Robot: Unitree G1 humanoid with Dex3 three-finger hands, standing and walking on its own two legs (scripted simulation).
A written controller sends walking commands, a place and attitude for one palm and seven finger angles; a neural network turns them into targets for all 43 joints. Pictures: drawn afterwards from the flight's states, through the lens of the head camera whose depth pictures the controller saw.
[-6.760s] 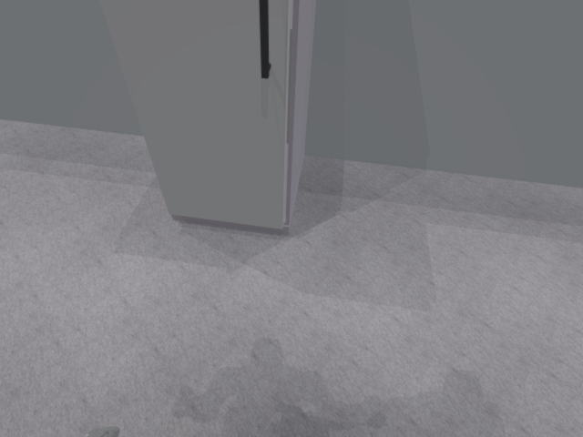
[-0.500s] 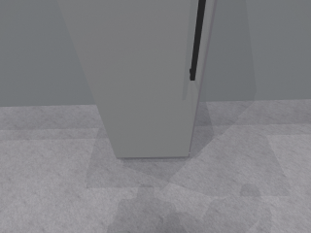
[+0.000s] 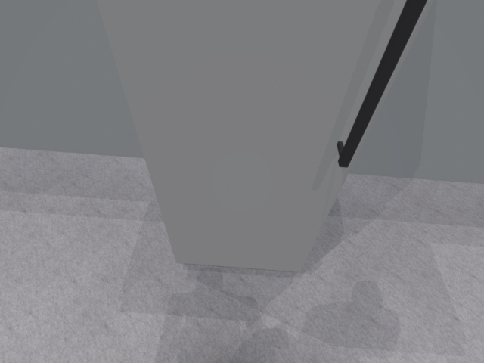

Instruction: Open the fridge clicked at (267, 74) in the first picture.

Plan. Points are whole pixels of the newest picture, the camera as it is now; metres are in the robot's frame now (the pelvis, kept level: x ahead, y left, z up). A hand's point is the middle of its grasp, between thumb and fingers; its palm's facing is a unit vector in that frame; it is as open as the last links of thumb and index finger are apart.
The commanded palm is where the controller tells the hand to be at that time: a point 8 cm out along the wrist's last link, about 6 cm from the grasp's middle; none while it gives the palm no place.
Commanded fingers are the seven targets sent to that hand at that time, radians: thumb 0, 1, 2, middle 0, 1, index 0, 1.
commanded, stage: come to a stop and stand still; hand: right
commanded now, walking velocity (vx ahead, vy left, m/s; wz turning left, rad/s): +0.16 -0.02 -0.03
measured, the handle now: (383, 59) +0.53 -0.16 +0.25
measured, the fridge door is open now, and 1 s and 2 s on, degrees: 0 0 0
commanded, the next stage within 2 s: look again from close up in 1.94 s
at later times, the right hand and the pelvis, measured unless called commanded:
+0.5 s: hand out of the picture +0.09 -0.21 -0.17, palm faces +0.03 +0.97 -0.22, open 7.3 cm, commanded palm none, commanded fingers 0.00 -0.90 -0.90 0.20 0.30 0.20 0.30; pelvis +0.07 -0.02 +0.00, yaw +3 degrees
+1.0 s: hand out of the picture +0.05 -0.14 -0.16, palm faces +0.03 +0.98 -0.20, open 7.2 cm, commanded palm none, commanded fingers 0.00 -0.90 -0.90 0.20 0.30 0.20 0.30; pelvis +0.01 +0.04 +0.01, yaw +1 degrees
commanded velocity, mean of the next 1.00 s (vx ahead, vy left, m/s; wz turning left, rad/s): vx -0.08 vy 0.03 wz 0.00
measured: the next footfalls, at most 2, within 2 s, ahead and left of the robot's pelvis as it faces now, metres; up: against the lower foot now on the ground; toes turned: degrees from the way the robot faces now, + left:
right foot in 0.24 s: +0.19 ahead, -0.14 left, +0.00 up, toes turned -4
left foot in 0.62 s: +0.07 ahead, +0.13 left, +0.00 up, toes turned +6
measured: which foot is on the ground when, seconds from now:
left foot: down 0.00-0.30, up 0.32-0.60, down 0.62-1.00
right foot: up 0.00-0.22, down 0.24-0.62, up 0.64-0.88, down 0.90-1.00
